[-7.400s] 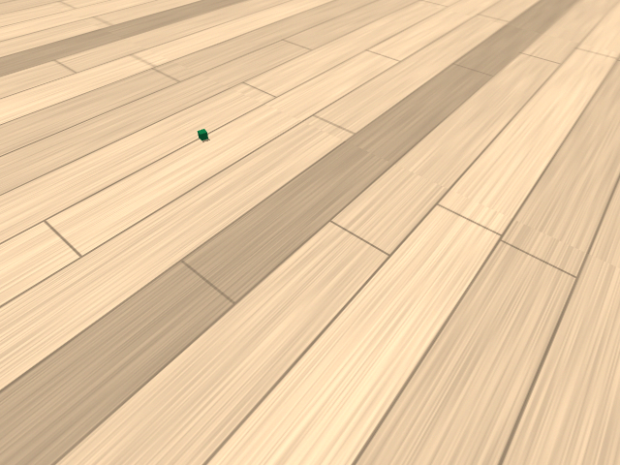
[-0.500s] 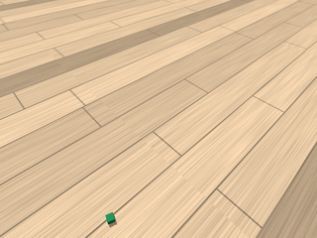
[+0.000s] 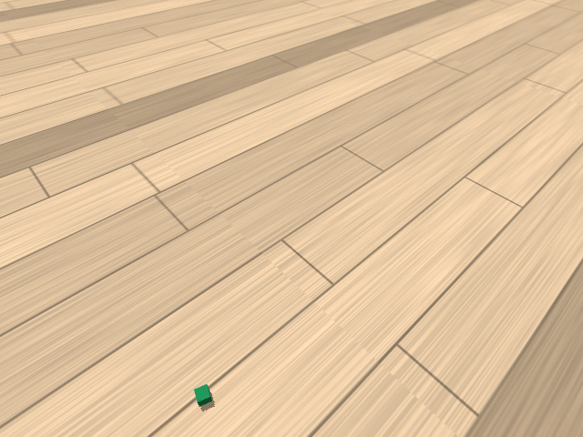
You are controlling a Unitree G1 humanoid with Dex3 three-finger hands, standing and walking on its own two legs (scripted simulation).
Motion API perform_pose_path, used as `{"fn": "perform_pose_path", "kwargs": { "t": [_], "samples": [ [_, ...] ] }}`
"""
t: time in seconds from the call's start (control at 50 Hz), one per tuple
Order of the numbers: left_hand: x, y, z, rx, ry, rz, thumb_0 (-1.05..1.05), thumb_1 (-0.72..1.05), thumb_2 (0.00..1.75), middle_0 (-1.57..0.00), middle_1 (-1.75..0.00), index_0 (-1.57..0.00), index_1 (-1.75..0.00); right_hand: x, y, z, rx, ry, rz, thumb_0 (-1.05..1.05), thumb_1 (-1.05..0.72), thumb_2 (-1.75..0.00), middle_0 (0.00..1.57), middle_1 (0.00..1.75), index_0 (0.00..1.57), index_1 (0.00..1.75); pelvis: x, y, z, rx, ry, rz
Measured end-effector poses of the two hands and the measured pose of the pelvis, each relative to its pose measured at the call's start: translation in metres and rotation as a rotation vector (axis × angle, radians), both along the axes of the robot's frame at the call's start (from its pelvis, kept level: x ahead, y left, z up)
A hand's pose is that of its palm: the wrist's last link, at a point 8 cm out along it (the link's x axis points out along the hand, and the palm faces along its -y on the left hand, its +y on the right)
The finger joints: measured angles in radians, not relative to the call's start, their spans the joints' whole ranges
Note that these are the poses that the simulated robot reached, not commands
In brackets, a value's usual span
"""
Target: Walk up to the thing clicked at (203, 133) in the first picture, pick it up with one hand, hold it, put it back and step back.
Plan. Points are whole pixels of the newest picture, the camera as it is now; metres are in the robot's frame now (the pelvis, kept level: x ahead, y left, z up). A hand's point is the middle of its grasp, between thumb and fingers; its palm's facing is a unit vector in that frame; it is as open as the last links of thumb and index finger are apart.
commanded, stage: stand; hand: left
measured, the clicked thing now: (203, 395) +0.45 +0.26 -0.76
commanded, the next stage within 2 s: none
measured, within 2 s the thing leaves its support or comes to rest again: neither
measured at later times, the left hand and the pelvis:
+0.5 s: hand out of the picture +0.07 +0.25 -0.16, palm faces -0.03 -0.94 -0.34, open 7.4 cm; pelvis +0.00 +0.00 +0.00, yaw +0 degrees
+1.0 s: hand out of the picture +0.08 +0.25 -0.16, palm faces -0.03 -0.94 -0.34, open 7.4 cm; pelvis +0.01 +0.00 +0.00, yaw +1 degrees
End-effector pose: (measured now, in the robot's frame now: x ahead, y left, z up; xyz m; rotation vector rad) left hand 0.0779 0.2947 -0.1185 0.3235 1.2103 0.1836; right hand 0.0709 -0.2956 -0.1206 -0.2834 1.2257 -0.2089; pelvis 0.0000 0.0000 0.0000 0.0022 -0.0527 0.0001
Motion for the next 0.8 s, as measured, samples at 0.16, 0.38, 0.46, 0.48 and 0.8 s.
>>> {"fn": "perform_pose_path", "kwargs": {
  "t": [0.16,0.38,0.46,0.48,0.8],
  "samples": [
    [-0.016,0.001,-0.003,0.0,0.028,0.008,0.01,0.9,0.9,-0.2,-0.3,-0.2,-0.3,-0.014,-0.002,-0.001,-0.001,0.028,-0.005,0.01,-0.9,-0.9,0.21,0.3,0.2,0.3,-0.004,-0.001,0.0,-0.002,0.001,0.003],
    [-0.021,0.003,-0.004,-0.003,0.044,0.013,0.01,0.9,0.9,-0.2,-0.3,-0.2,-0.3,-0.021,0.0,-0.003,-0.004,0.051,-0.003,0.01,-0.9,-0.9,0.21,0.3,0.2,0.3,-0.004,0.001,-0.001,0.0,0.006,0.005],
    [-0.018,0.003,-0.003,-0.002,0.038,0.011,0.01,0.9,0.9,-0.2,-0.3,-0.2,-0.3,-0.018,0.001,-0.004,-0.002,0.045,0.002,0.01,-0.9,-0.9,0.21,0.3,0.2,0.3,-0.003,0.002,-0.001,0.001,0.007,0.006],
    [-0.017,0.003,-0.003,-0.001,0.036,0.011,0.01,0.9,0.9,-0.2,-0.3,-0.2,-0.3,-0.017,0.002,-0.004,-0.001,0.043,0.004,0.01,-0.9,-0.9,0.21,0.3,0.2,0.3,-0.002,0.002,-0.001,0.001,0.008,0.007],
    [-0.005,0.002,-0.001,0.001,0.021,0.011,0.01,0.9,0.9,-0.2,-0.3,-0.2,-0.3,0.003,0.0,-0.002,-0.002,0.018,0.021,0.01,-0.9,-0.9,0.21,0.3,0.2,0.3,0.006,0.0,-0.001,0.002,0.013,0.01]
  ]
}}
